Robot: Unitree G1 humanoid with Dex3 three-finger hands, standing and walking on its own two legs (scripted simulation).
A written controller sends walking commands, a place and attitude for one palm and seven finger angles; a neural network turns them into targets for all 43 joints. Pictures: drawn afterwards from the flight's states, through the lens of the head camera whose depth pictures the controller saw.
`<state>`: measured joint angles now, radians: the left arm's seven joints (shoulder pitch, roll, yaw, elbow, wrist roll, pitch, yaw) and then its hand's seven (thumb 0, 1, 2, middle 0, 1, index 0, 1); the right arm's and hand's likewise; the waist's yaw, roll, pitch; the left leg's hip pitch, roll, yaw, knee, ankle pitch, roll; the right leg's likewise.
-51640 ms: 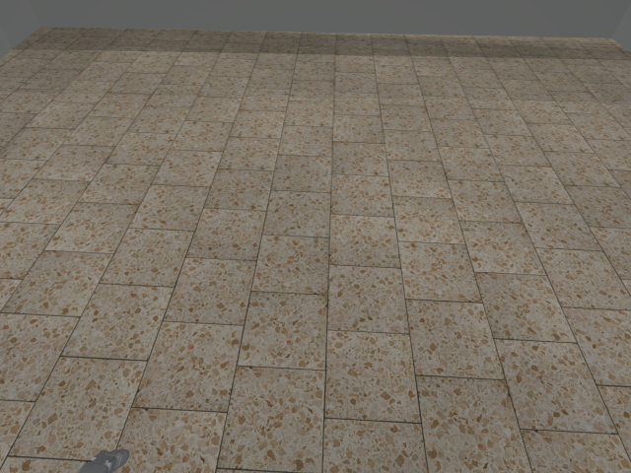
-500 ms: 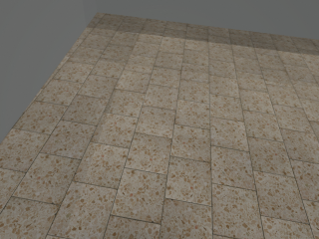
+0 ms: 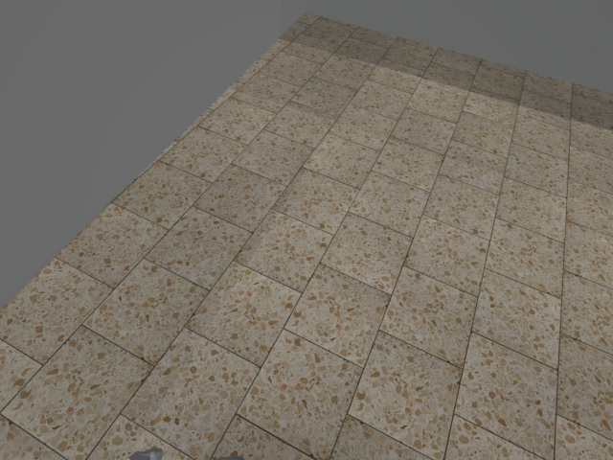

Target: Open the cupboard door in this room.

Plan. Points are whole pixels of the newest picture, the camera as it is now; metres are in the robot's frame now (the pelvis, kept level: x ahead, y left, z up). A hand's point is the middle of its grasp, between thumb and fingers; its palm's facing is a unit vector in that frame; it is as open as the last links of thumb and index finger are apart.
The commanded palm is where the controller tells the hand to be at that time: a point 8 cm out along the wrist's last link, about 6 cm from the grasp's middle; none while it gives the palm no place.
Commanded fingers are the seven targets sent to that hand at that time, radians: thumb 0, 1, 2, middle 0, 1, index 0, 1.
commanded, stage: turn to face it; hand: left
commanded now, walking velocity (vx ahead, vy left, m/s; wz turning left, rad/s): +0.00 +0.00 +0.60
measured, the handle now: out of the picture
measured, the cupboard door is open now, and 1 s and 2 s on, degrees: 45 45 45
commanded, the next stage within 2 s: none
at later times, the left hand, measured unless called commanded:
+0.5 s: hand out of the picture +0.05 +0.16 -0.14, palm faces +0.29 -0.92 -0.28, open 7.4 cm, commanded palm none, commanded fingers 0.00 0.90 0.90 -0.20 -0.30 -0.20 -0.30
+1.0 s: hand out of the picture +0.03 +0.19 -0.14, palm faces +0.55 -0.79 -0.28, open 7.4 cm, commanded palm none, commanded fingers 0.00 0.90 0.90 -0.20 -0.30 -0.20 -0.30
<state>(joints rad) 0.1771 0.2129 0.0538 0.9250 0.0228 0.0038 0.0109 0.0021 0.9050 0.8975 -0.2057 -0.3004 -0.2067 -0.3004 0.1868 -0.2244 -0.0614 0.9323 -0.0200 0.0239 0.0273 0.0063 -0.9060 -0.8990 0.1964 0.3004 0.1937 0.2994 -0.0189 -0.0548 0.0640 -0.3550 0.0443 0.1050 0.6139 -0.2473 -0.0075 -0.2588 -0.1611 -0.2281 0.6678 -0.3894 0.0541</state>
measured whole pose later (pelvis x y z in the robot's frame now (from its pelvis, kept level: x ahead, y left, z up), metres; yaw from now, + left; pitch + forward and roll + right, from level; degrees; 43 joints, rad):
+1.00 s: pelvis +0.05 -0.06 +0.01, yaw +34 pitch +2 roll +0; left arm 0.11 0.26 0.06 0.86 0.01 0.04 0.01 0.01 0.91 0.90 -0.20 -0.30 -0.20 -0.30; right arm 0.19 -0.22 -0.06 0.92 -0.03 0.04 0.01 0.00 -0.90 -0.90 0.20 0.30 0.20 0.30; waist -0.02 0.01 0.09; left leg -0.29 -0.01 -0.09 0.53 -0.26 -0.01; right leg -0.37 -0.04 -0.02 0.73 -0.39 0.08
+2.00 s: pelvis +0.09 -0.07 +0.01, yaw +73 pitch +1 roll +2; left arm 0.21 0.21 0.04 0.87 0.03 0.01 0.02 0.00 0.90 0.90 -0.21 -0.30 -0.21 -0.30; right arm 0.14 -0.24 -0.08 0.91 -0.01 0.07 0.04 0.01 -0.90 -0.90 0.20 0.30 0.19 0.30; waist 0.00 -0.05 0.11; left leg -0.38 0.01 0.06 0.79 -0.44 -0.06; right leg -0.21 -0.14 -0.18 0.54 -0.33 0.03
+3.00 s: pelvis +0.10 -0.05 +0.02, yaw +105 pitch +1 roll -1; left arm 0.20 0.26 0.07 0.92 0.02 0.06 0.01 0.01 0.91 0.90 -0.20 -0.30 -0.20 -0.30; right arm 0.14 -0.20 -0.03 0.91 -0.03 0.02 -0.01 0.00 -0.90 -0.90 0.20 0.30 0.20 0.30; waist 0.02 -0.03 0.08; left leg -0.28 -0.01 0.00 0.50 -0.24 0.04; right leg -0.45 -0.08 -0.03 1.00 -0.45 0.07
